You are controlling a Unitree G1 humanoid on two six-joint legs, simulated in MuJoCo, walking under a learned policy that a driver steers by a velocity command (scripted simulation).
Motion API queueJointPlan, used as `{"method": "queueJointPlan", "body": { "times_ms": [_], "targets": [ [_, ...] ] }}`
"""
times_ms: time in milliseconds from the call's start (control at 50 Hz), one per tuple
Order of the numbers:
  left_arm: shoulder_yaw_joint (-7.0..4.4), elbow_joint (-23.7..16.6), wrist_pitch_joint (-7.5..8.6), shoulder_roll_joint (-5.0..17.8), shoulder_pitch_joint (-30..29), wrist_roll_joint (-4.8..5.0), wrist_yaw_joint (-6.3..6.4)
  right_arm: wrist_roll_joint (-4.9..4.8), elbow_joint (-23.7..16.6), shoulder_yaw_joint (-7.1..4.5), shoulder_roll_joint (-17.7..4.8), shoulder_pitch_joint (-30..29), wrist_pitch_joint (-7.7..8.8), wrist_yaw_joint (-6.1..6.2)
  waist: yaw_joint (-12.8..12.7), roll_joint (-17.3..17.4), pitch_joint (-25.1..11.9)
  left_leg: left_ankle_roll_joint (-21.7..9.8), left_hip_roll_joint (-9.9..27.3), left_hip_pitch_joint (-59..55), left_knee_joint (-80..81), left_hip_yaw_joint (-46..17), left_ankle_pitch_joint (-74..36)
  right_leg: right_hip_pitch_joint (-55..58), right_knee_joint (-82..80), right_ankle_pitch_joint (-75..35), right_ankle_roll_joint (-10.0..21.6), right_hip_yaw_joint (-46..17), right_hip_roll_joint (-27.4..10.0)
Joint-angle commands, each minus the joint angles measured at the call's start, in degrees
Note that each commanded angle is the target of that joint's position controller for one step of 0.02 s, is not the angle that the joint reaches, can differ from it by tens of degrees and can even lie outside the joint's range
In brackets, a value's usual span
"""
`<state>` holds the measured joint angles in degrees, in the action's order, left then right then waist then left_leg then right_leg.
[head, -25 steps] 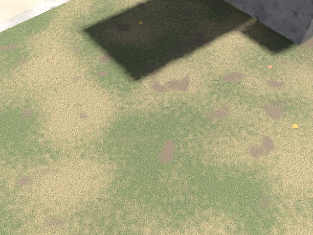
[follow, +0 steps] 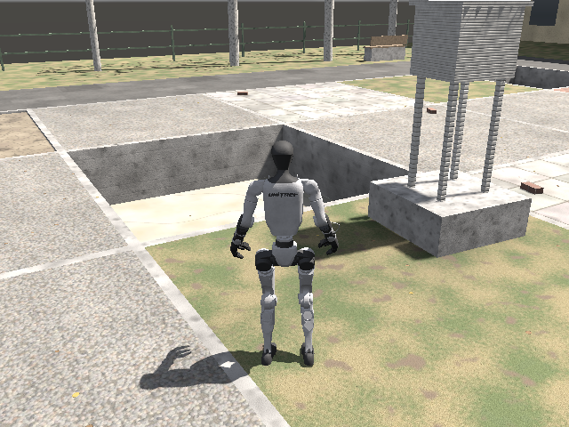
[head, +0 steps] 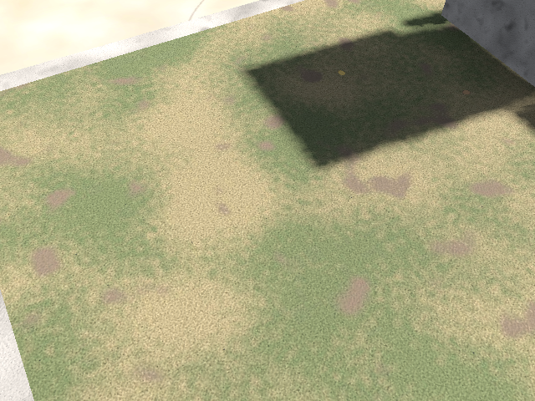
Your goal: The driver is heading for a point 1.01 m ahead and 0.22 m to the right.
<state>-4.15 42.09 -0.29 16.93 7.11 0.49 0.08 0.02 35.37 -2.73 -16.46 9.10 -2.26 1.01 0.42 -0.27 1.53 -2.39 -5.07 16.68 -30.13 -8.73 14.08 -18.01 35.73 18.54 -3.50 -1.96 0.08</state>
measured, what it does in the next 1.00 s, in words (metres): steps on the spot: right foot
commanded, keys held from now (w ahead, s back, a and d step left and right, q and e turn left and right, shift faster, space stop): no key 0.94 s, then w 0.06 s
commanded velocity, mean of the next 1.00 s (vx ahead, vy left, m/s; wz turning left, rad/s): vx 0.01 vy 0.00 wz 0.05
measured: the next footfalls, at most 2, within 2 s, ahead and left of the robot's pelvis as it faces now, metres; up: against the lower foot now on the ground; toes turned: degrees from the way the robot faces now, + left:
right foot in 0.02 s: +0.04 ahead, -0.14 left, +0.00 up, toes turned +2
left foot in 1.28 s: +0.14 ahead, +0.12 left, +0.00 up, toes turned +1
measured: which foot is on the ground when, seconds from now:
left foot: down 0.00-1.00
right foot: up 0.00-0.00, down 0.02-1.00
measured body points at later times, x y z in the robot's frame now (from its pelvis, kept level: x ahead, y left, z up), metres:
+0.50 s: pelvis +0.01 -0.03 +0.00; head +0.02 -0.02 +0.45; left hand +0.16 +0.23 -0.11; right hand +0.13 -0.29 -0.11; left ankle +0.01 +0.10 -0.74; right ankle +0.00 -0.14 -0.74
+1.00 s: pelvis +0.01 -0.04 +0.00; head +0.02 -0.04 +0.45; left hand +0.10 +0.22 -0.13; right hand +0.10 -0.31 -0.13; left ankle +0.01 +0.10 -0.74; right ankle +0.00 -0.14 -0.74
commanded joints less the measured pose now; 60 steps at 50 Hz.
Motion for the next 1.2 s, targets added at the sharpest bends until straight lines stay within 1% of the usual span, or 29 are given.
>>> {"method": "queueJointPlan", "body": {
  "times_ms": [20,40,60,80,100,120,140,180,280,360,500,700,940,960,980,1000,1020,1040,1060,1080,1100,1120,1140,1180,1200],
  "targets": [
    [-0.77,-3.5,1.68,4.6,1.4,-1.09,-0.46,-0.37,-2.4,-1.58,-6.6,0.0,0.82,0.08,-1.4,6.0,-6.2,-5.9,11.8,-3.3,4.5,-13.3,-15.5,9.3,-15.5,-15.2,2.4,-1.3,-2.3],
    [-1.22,-4.2,1.78,8.1,2.3,-2.09,-0.2,0.89,-2.2,-1.11,-5.0,2.1,1.27,0.14,0.2,-0.8,-7.8,-2.4,7.8,0.0,-0.9,-9.0,-6.7,14.2,-15.3,-27.2,5.1,-7.9,-10.0],
    [-1.2,-3.6,1.65,9.4,-0.9,-2.4,-0.23,0.84,-1.7,-1.27,-4.6,5.3,1.69,-0.04,4.4,-9.8,-6.4,0.6,2.5,1.2,-1.4,-2.0,5.2,10.5,-14.1,-29.8,11.2,-12.3,-14.3],
    [-0.17,-4.4,1.85,5.4,-3.2,-1.92,-0.32,1.73,-1.2,-1.37,-6.1,3.9,1.76,0.11,3.2,-9.8,-5.9,2.7,4.2,-2.1,-0.1,-0.9,5.3,6.7,-15.8,-23.0,13.5,-13.5,-14.7],
    [0.17,-4.4,2.05,4.4,-3.5,-1.75,-0.44,1.52,-1.2,-1.74,-6.9,1.8,1.7,0.16,2.1,-8.9,-4.9,2.9,4.3,-2.9,1.0,-0.8,1.6,6.6,-15.9,-17.2,11.7,-11.4,-11.8],
    [0.04,-4.0,2.24,5.3,-2.5,-1.67,-0.45,1.45,-1.1,-1.7,-6.3,0.0,1.38,0.29,1.1,-8.1,-4.8,2.7,4.3,-4.0,1.5,-0.6,-1.7,6.2,-15.4,-13.1,9.5,-9.6,-9.5],
    [0.1,-4.0,2.6,5.6,-2.3,-1.42,-0.5,1.42,-1.3,-1.8,-6.3,-0.1,0.98,0.24,0.7,-7.3,-4.0,2.3,4.6,-4.0,1.7,-1.2,-4.2,6.0,-15.3,-11.0,8.3,-8.3,-8.4],
    [0.34,-3.7,2.94,5.5,-1.3,-1.42,-0.28,0.92,-0.7,-1.64,-5.5,0.4,0.84,-0.04,0.4,-5.4,-3.4,1.5,5.0,-4.7,2.7,-1.8,-6.9,5.6,-14.1,-9.5,6.7,-6.0,-6.6],
    [0.94,-3.6,2.4,4.5,0.3,-1.17,0.02,0.82,0.9,-1.66,-4.6,1.3,1.37,0.01,-0.8,-0.5,-3.1,1.3,5.4,-4.0,3.6,-2.7,-9.5,6.8,-11.8,-9.4,6.2,-4.0,-4.8],
    [1.3,-3.2,2.16,4.0,0.5,-1.14,-0.09,0.77,2.0,-1.7,-4.4,2.1,1.6,0.32,-0.9,1.2,-3.0,1.5,5.6,-4.3,3.9,-3.1,-10.6,7.0,-11.0,-9.7,6.0,-3.2,-3.9],
    [1.72,-1.7,2.22,3.5,0.9,-1.04,-0.3,0.7,3.5,-1.71,-4.4,3.2,1.69,0.98,-0.7,1.0,-2.7,1.7,5.9,-5.8,3.8,-3.2,-12.0,6.5,-11.1,-10.2,5.7,-2.7,-3.2],
    [2.09,1.7,2.46,3.6,2.3,-0.9,-0.11,0.62,6.3,-1.63,-3.8,3.8,1.49,1.66,-0.6,0.2,-1.8,2.3,5.7,-7.3,4.1,-2.6,-12.5,5.6,-12.5,-9.4,5.7,-2.8,-2.9],
    [2.46,6.7,2.53,4.1,4.0,-0.77,0.15,0.45,12.1,-1.6,-3.6,4.2,1.5,2.15,-0.8,0.2,-0.7,3.3,5.5,-8.0,5.4,-1.8,-12.1,6.0,-14.6,-8.8,6.4,-3.4,-2.9],
    [2.55,7.5,2.44,3.9,4.9,-0.8,0.25,0.42,13.1,-1.45,-3.0,5.0,1.47,2.19,-0.9,-0.3,-1.9,3.3,4.6,-8.4,5.3,-0.7,-7.7,6.5,-15.6,-3.0,6.6,-3.4,-2.6],
    [2.34,8.0,2.22,4.6,5.2,-0.56,0.45,0.19,13.7,-1.4,-2.6,5.1,1.47,2.25,-1.1,-1.7,-0.8,3.1,3.1,-6.6,3.8,1.1,-0.3,6.2,-17.2,6.5,7.5,-4.6,-2.7],
    [1.69,8.3,1.96,6.6,5.8,-0.13,0.75,-0.18,13.8,-1.49,-2.8,4.5,1.71,2.26,-1.7,-4.4,0.9,3.0,1.1,-2.3,-0.1,3.8,8.1,6.3,-19.4,16.6,9.6,-8.1,-4.4],
    [1.18,8.8,1.87,8.4,7.7,0.21,1.06,-0.48,12.9,-1.42,-2.8,2.8,2.39,2.11,-2.6,-7.5,3.1,2.9,0.9,3.8,-4.8,5.8,11.7,7.2,-23.5,25.4,12.9,-15.6,-9.7],
    [0.65,8.9,2.01,10.1,8.5,0.39,1.39,-0.92,11.6,-1.3,-3.1,0.3,3.49,1.8,-3.3,-9.2,6.1,2.6,3.0,8.8,-9.4,6.7,11.6,7.0,-27.5,29.1,16.3,-23.2,-15.8],
    [0.32,9.1,2.44,10.6,9.6,0.11,1.72,-1.31,10.7,-1.29,-3.5,-2.2,4.63,1.38,-4.2,-8.6,8.3,2.3,5.7,12.9,-14.3,5.6,11.9,7.0,-29.5,26.9,18.6,-27.6,-19.3],
    [0.2,9.2,2.98,10.4,10.3,-0.2,1.81,-1.52,10.5,-1.51,-4.0,-2.6,5.44,0.91,-4.3,-7.6,8.4,2.0,7.4,17.1,-18.5,4.7,13.7,9.7,-29.8,22.9,19.6,-28.7,-20.6],
    [0.23,9.0,3.34,9.6,10.1,0.03,1.73,-1.57,10.9,-1.63,-4.2,-1.8,6.05,0.4,-3.8,-6.5,7.3,1.8,8.8,19.7,-19.9,4.6,14.1,13.1,-29.4,19.3,19.3,-27.5,-20.4],
    [0.25,8.6,3.45,9.1,9.4,0.56,1.61,-1.64,11.2,-1.54,-4.0,-1.3,6.59,-0.14,-3.5,-5.6,6.3,1.5,9.5,19.6,-17.6,5.2,13.2,14.9,-29.2,15.8,18.1,-24.3,-18.9],
    [0.18,8.2,3.43,9.0,8.8,0.96,1.47,-1.61,11.4,-1.36,-3.5,-1.7,7.08,-0.57,-3.4,-5.3,5.4,1.5,9.5,16.9,-13.6,6.4,11.5,14.7,-28.9,11.7,16.7,-20.2,-16.8],
    [-0.14,8.0,3.11,9.9,8.2,1.26,1.19,-1.37,12.2,-0.88,-2.0,-1.4,7.74,-1.24,-2.7,-5.8,3.3,2.0,7.5,7.0,-5.9,9.7,6.2,10.5,-27.5,4.7,15.2,-12.7,-12.7],
    [-0.26,8.1,2.82,10.3,8.2,1.47,1.04,-1.42,13.2,-0.93,-1.9,0.2,7.86,-1.5,-1.6,-5.8,2.3,2.4,6.1,1.1,-2.1,11.5,1.3,7.5,-26.3,3.5,14.8,-10.3,-11.5]
  ]
}}
Velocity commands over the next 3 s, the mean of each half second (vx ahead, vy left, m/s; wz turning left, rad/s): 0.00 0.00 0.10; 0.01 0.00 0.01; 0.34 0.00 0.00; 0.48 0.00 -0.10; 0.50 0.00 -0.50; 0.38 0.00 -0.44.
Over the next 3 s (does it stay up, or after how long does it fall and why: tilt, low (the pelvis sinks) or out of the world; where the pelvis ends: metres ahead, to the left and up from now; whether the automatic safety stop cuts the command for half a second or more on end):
stays up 0.91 -0.15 0.00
